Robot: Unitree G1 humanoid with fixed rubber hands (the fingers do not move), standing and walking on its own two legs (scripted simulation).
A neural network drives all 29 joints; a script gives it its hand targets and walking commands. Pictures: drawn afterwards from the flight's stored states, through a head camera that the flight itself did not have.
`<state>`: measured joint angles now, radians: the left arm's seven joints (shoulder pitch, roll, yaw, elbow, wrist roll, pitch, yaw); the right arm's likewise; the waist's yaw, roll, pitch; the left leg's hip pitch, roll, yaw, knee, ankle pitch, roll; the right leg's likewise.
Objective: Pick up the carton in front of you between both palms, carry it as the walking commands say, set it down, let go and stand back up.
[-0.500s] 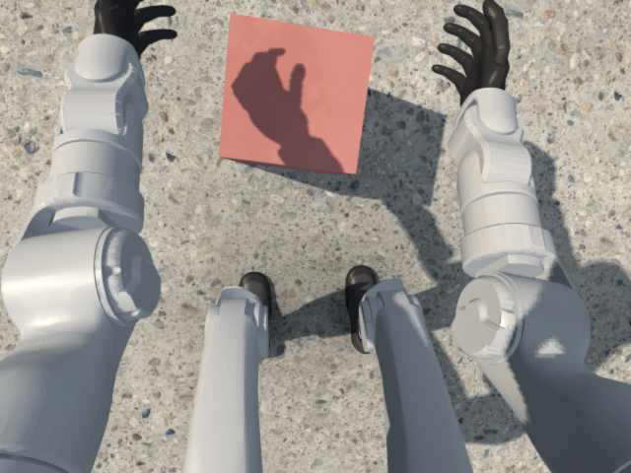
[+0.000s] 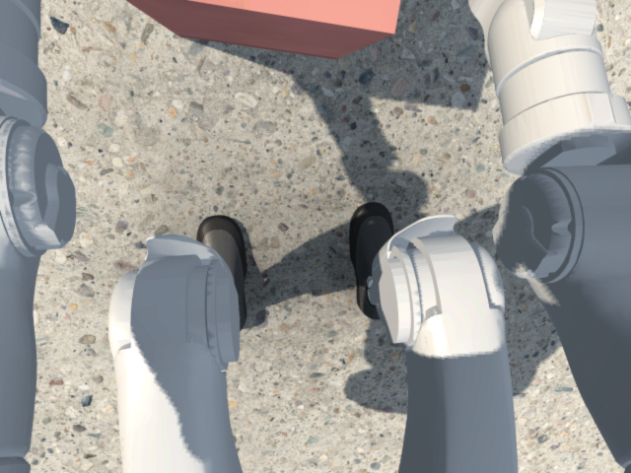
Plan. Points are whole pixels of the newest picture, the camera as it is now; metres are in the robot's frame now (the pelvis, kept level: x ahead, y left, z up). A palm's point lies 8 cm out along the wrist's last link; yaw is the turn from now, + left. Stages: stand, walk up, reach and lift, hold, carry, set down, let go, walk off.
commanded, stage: reach and lift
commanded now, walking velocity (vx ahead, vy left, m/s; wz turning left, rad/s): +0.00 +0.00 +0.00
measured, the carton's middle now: out of the picture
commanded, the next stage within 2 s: none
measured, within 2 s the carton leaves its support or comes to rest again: leaves its support in 0.94 s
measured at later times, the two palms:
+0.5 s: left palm out of the picture +0.59 +0.20 -0.20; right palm out of the picture +0.57 -0.14 -0.20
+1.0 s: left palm out of the picture +0.58 +0.18 -0.18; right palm out of the picture +0.58 -0.12 -0.17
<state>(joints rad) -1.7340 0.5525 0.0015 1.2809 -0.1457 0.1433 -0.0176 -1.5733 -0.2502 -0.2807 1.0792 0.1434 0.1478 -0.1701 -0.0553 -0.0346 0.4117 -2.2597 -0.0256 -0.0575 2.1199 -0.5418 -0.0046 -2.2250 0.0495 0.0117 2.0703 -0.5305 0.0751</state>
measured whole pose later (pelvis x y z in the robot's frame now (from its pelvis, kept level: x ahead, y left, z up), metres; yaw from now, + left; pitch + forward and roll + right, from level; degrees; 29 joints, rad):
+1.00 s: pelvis +0.02 +0.00 -0.03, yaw +1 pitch +38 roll -3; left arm -1.52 0.36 0.06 0.98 -0.09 0.27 0.09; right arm -1.44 -0.16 -0.35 0.86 0.08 0.26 -0.22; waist -0.02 -0.04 0.35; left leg -2.27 -0.03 -0.04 2.24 -0.63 0.00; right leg -2.25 0.07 0.04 2.20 -0.61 0.09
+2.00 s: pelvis +0.04 -0.01 +0.21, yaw +4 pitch +36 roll -1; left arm -0.82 -0.05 0.41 0.64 0.26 0.42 -0.01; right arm -0.78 0.11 -0.50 0.58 -0.22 0.39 -0.05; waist -0.01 -0.02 -0.23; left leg -1.57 -0.04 -0.06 1.41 -0.46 -0.02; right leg -1.55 0.05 0.07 1.40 -0.47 0.04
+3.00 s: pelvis +0.09 -0.01 +0.38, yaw +5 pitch -4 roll +0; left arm -0.32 -0.17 0.31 0.39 0.30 0.62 -0.03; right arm -0.34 0.17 -0.33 0.40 -0.31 0.60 0.01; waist 0.01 0.00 0.01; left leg -0.20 -0.01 -0.07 0.48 -0.22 -0.02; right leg -0.19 0.02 0.07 0.48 -0.23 0.01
